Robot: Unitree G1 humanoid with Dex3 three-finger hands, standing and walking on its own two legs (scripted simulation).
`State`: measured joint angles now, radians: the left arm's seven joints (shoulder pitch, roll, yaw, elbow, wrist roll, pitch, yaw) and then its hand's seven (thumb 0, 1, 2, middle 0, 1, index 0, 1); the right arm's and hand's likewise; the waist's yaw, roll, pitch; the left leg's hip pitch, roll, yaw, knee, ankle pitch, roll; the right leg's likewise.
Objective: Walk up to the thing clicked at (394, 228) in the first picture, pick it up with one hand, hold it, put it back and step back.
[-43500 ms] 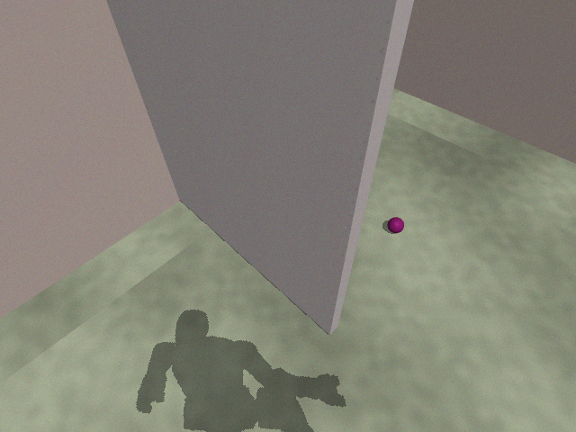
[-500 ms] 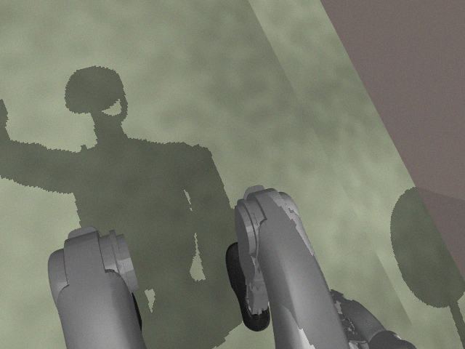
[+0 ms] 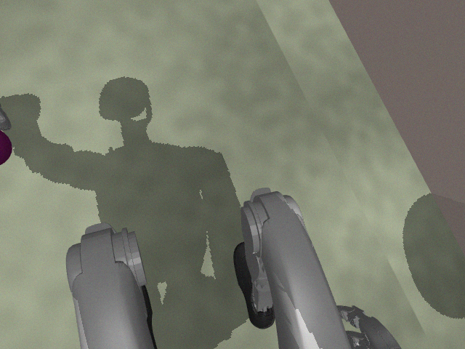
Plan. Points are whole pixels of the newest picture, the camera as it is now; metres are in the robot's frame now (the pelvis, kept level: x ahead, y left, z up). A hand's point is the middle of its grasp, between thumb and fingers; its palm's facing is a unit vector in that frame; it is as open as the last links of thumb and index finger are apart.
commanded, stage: lift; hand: left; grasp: from above
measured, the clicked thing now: out of the picture +0.47 +0.34 -0.17
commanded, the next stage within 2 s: hold in 1.58 s
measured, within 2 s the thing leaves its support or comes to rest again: neither
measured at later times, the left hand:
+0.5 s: hand out of the picture +0.41 +0.34 -0.02, palm faces -0.45 -0.10 -0.89, open 9.2 cm
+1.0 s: hand out of the picture +0.34 +0.28 +0.20, palm faces -0.43 -0.14 -0.89, open 9.2 cm
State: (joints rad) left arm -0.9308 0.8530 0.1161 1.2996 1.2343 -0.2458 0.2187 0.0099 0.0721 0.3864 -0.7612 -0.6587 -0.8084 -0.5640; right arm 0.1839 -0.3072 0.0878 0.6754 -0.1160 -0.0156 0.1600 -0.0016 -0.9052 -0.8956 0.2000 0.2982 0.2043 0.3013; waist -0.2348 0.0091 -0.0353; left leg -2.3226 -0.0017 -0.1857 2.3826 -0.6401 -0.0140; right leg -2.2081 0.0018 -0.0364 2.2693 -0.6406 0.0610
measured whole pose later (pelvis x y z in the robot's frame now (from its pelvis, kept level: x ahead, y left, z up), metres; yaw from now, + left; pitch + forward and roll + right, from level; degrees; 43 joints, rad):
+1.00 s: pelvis +0.02 -0.01 +0.27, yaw +7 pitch +21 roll -3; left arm -0.33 0.52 -0.08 0.65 0.96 -0.04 0.02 0.00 0.11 0.40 -0.70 -0.70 -0.74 -0.62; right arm 0.17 -0.24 -0.01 0.67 0.03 0.03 -0.03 0.00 -0.90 -0.89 0.20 0.30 0.21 0.30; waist -0.07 0.05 -0.16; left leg -1.34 0.06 -0.06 1.50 -0.54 -0.02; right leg -1.30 -0.02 0.00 1.45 -0.52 0.05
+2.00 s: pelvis +0.09 +0.00 +0.41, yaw +6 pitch +7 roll +0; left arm -0.31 0.39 -0.20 0.78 0.99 0.01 0.04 0.00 0.11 0.36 -0.72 -0.67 -0.78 -0.59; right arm 0.24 -0.24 -0.05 0.72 0.05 0.01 -0.04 0.01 -0.90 -0.89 0.20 0.30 0.20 0.30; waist -0.02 0.03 -0.07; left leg -0.47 0.05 0.03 0.70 -0.34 -0.02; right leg -0.47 -0.04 0.03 0.68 -0.32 0.04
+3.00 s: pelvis +0.07 -0.01 +0.43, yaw +5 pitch +0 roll +1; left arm -0.23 0.39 -0.22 0.62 0.98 0.03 -0.07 0.00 0.08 0.46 -0.68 -0.72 -0.73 -0.64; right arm 0.19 -0.25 -0.03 0.67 0.07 0.06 -0.05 0.01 -0.91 -0.90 0.20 0.30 0.20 0.30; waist 0.01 0.05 -0.02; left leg -0.27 0.05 0.05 0.50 -0.23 -0.03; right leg -0.30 -0.03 0.04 0.53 -0.23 0.03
